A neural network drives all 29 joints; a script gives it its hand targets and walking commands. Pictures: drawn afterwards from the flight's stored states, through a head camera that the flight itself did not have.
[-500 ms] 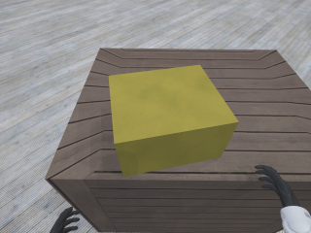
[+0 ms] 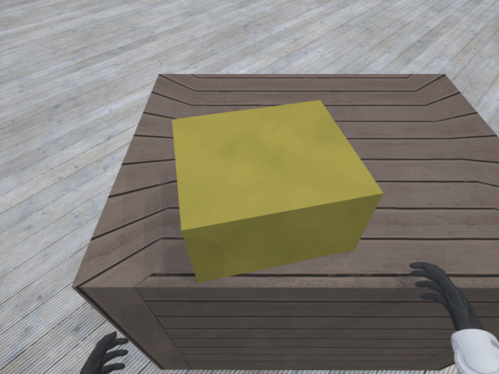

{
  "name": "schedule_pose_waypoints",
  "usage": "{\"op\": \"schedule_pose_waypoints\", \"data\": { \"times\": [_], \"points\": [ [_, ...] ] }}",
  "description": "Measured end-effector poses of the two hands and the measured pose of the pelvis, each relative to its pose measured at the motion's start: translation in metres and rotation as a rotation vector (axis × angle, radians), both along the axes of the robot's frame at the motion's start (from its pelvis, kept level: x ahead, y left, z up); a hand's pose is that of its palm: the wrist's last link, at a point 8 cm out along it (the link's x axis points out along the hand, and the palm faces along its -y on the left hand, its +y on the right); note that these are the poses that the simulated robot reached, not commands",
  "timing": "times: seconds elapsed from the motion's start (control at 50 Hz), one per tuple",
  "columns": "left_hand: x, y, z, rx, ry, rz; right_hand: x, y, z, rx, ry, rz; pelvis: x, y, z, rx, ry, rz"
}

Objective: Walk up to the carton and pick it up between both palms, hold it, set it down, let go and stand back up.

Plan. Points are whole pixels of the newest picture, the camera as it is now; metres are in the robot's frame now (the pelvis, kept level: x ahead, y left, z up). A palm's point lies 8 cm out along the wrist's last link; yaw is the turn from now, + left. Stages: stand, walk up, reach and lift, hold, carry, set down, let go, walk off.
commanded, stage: stand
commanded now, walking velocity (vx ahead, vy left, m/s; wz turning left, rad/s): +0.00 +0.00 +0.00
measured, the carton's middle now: (263, 184) +0.44 +0.00 +0.03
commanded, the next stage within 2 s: none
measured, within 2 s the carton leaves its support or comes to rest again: neither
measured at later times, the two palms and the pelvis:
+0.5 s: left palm out of the picture +0.12 +0.28 -0.08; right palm (459, 316) +0.20 -0.28 +0.01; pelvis +0.00 +0.00 +0.00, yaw +0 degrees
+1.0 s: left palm out of the picture +0.12 +0.28 -0.08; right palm (460, 316) +0.20 -0.28 +0.01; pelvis +0.00 +0.00 +0.00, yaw +0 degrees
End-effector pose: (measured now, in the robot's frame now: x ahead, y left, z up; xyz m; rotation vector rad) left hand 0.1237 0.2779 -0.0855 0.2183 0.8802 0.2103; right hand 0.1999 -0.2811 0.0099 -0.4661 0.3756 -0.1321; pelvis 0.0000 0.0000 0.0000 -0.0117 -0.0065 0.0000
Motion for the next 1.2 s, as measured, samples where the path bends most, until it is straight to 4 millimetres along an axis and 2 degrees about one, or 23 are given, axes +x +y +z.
{"op": "schedule_pose_waypoints", "data": {
  "times": [1.2],
  "points": [
    [-0.0010,-0.0032,0.0024,0.021,0.019,-0.005,-0.0005,-0.0025,-0.0015,0.015,-0.023,0.017,-0.0001,-0.0049,-0.0009,0.007,0.000,-0.002]
  ]
}}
